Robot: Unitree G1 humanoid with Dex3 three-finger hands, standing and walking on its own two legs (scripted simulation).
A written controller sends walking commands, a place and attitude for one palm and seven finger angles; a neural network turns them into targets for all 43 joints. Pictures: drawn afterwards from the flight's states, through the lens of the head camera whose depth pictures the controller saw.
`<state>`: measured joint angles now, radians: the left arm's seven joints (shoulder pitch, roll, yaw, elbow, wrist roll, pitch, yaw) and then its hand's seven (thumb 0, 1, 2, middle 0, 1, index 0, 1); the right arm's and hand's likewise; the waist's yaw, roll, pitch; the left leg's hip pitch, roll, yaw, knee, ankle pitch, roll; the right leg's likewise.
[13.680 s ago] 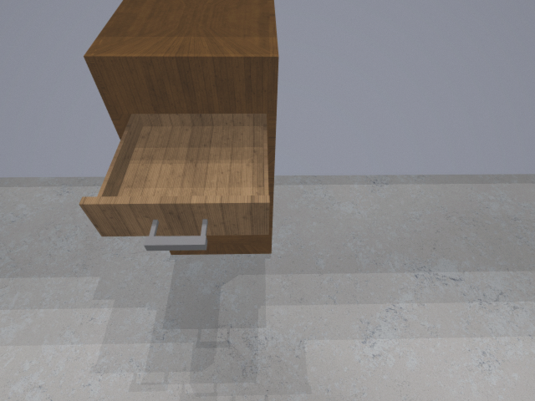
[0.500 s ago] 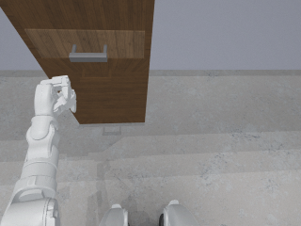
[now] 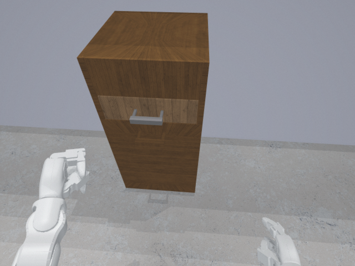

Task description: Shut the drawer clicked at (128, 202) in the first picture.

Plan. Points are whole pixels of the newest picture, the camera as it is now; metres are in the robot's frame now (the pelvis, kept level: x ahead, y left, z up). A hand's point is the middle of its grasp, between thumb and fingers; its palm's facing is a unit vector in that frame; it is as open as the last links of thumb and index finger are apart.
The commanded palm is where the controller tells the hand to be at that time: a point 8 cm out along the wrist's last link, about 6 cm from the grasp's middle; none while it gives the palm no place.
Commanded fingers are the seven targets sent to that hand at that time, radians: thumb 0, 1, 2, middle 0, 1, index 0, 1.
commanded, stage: draw the hand back to the body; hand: left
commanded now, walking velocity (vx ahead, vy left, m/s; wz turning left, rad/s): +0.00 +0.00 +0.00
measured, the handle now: (147, 116) +0.65 +0.18 -0.10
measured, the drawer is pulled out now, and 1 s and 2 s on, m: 0.00 0.00 0.00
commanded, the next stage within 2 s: step back with the hand held close in 0.54 s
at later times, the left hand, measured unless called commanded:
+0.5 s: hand (27, 202) +0.17 +0.24 +0.17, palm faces +0.42 -0.81 -0.40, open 3.2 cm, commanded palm +0.13 +0.28 +0.18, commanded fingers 0.00 0.90 0.90 -1.40 -1.60 -1.40 -1.60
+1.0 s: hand (28, 208) +0.17 +0.25 +0.16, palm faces +0.28 -0.82 -0.50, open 3.2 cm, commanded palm +0.11 +0.29 +0.18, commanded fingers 0.00 0.90 0.90 -1.40 -1.60 -1.40 -1.60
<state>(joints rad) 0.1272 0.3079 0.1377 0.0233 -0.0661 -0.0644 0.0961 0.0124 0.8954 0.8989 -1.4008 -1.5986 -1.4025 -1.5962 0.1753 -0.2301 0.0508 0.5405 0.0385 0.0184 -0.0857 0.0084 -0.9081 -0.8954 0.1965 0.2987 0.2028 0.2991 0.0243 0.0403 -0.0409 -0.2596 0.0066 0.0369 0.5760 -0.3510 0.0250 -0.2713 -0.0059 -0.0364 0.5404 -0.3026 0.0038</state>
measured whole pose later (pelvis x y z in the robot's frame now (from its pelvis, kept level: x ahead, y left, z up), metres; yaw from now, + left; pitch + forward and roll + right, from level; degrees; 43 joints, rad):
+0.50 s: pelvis +0.00 +0.00 +0.01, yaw +0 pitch -4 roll -1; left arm 0.53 0.33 0.31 -0.48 -0.07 -0.09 0.09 0.01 0.89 0.90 -1.40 -1.60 -1.41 -1.60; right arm 0.21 -0.23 0.03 0.62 0.00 -0.09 -0.07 0.01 -0.91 -0.90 0.20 0.30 0.20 0.30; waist 0.08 0.08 0.00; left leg -0.08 0.01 0.03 0.44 -0.29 0.02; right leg -0.08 0.00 -0.04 0.39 -0.24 0.00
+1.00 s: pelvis -0.03 +0.02 +0.01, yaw -2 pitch +1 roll -1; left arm 0.62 0.38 0.35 -0.49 -0.04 -0.22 0.10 0.01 0.89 0.90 -1.40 -1.60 -1.41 -1.60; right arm 0.19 -0.24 -0.02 0.57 0.00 -0.01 -0.08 0.01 -0.91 -0.90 0.20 0.30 0.20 0.30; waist -0.01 0.04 0.02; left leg -0.22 -0.01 0.08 0.42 -0.22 0.05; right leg -0.24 -0.02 0.00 0.38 -0.16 0.03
